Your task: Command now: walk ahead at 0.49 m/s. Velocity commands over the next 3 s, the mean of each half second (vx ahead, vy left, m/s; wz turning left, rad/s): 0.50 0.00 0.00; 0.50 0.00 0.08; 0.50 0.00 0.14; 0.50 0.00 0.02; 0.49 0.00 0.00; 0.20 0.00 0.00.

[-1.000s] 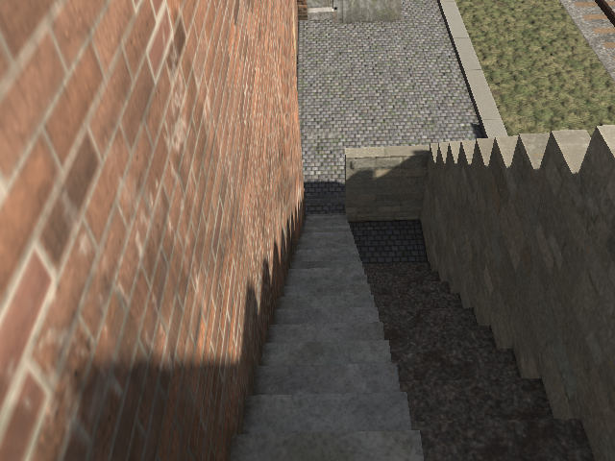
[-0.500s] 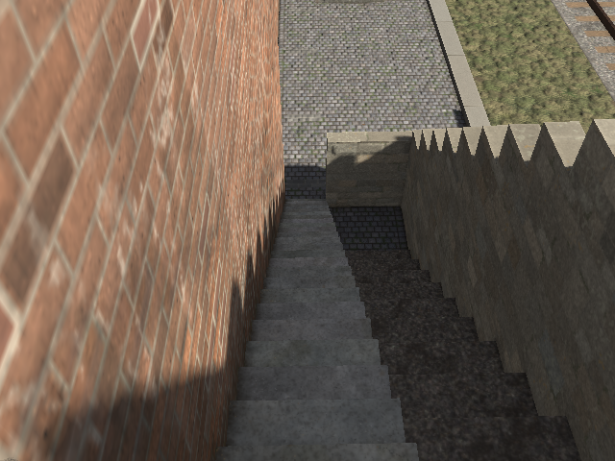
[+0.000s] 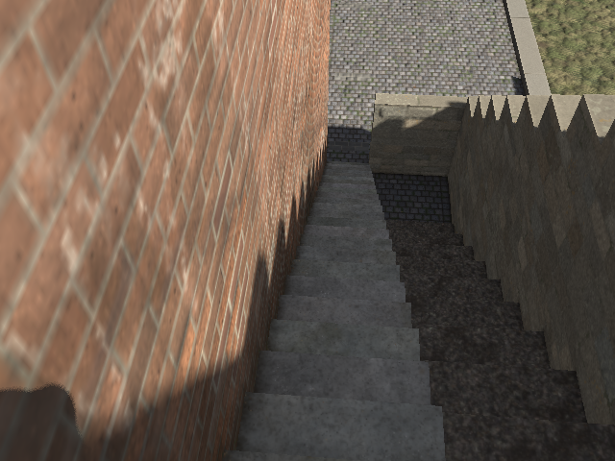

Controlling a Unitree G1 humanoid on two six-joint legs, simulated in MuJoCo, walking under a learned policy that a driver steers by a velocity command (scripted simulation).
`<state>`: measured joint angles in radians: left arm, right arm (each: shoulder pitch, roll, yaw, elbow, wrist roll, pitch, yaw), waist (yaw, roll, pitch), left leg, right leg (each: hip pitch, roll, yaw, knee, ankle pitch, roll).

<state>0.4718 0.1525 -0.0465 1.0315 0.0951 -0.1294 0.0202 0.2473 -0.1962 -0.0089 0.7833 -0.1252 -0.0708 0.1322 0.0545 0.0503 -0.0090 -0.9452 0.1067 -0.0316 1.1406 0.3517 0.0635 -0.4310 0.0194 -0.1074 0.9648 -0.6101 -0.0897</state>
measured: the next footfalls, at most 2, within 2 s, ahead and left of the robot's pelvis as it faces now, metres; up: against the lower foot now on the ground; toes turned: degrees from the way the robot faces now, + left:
left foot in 0.16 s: +0.22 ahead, +0.13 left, -0.20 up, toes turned +7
right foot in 0.78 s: +0.43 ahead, -0.19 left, -0.39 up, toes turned -5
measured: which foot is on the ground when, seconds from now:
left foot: up 0.00-0.14, down 0.16-0.78, up 0.80-1.00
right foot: down 0.00-0.16, up 0.18-0.76, down 0.78-1.00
